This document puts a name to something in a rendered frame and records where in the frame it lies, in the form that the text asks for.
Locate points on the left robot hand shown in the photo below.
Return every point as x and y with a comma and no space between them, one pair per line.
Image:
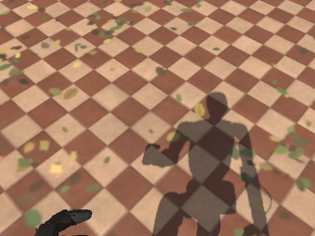
62,220

